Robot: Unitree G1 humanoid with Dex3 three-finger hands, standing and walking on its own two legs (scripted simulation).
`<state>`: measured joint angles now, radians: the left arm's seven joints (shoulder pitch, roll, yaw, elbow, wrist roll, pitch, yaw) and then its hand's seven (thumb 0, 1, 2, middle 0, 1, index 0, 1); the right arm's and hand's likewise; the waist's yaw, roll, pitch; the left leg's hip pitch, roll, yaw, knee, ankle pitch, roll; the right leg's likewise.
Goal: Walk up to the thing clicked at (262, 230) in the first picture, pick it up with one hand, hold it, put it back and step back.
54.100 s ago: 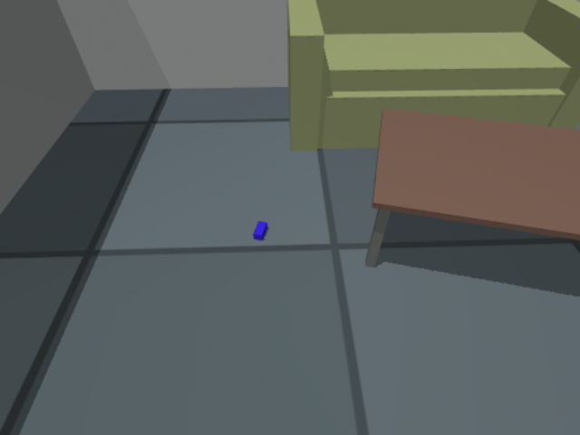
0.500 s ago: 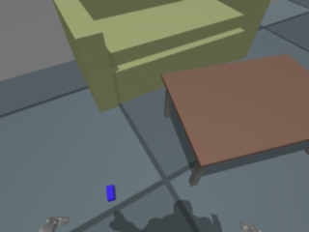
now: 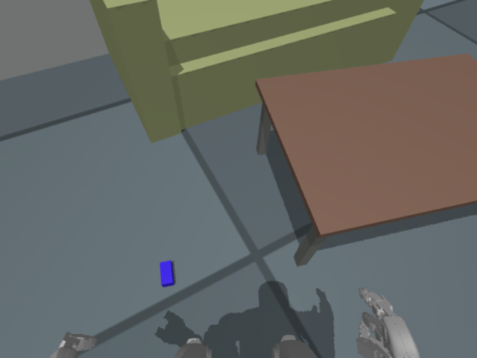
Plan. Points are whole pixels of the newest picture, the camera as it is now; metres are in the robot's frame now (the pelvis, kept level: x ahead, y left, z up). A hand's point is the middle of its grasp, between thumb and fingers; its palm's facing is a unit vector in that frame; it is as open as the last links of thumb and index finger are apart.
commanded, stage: rise first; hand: left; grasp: from above
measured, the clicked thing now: (167, 273) +0.47 +0.25 -0.67
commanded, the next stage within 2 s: none
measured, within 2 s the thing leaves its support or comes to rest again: neither
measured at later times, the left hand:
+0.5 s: hand (117, 323) +0.25 +0.29 -0.33, palm faces -0.44 -0.37 -0.82, open 13.8 cm
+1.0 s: hand (135, 292) +0.35 +0.30 -0.45, palm faces -0.43 -0.06 -0.90, open 13.9 cm
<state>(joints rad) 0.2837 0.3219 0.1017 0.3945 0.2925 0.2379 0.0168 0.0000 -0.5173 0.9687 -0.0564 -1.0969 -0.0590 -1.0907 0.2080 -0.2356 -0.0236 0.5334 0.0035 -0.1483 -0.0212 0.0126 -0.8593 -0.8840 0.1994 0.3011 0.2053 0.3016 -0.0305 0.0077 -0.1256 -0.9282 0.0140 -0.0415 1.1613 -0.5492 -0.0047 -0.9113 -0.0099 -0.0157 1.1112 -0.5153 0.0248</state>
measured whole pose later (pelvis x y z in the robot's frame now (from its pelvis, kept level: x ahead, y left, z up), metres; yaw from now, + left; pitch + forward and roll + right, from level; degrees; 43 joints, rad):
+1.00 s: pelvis -0.09 +0.00 -0.30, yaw -4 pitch +34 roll -7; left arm -0.79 0.71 0.14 1.27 1.20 -0.24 0.33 0.00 -0.47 0.97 -0.07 -1.01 -0.08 -1.00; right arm 0.17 -0.28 -0.01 0.75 -0.09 -0.04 0.10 0.01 -0.86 -0.88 0.20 0.30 0.21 0.30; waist -0.16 0.00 -0.11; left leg -2.16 -0.01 -0.11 2.25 -0.69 -0.01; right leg -2.12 0.00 -0.04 2.16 -0.65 0.04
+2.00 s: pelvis -0.08 +0.00 -0.36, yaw -8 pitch +34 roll -10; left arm -1.00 0.88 0.18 1.49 1.23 -0.19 0.39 0.00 -0.56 1.03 -0.08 -0.95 -0.06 -0.97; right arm 0.15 -0.30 0.11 0.71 -0.16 -0.05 0.16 0.00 -0.89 -0.89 0.20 0.30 0.20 0.30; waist -0.27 -0.03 0.01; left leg -2.32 -0.02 -0.16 2.44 -0.73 -0.01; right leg -2.26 0.02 -0.08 2.32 -0.67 0.05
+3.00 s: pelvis -0.08 +0.01 -0.36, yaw -10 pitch +33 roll -12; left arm -1.02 0.96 0.17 1.55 1.24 -0.20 0.41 0.00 -0.59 1.06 -0.08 -0.95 -0.05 -0.97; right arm 0.15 -0.31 0.17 0.69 -0.18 -0.07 0.19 0.00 -0.89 -0.89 0.20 0.30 0.20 0.30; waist -0.31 -0.05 0.04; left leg -2.34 -0.02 -0.18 2.48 -0.72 0.00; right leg -2.26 0.02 -0.10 2.32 -0.65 0.06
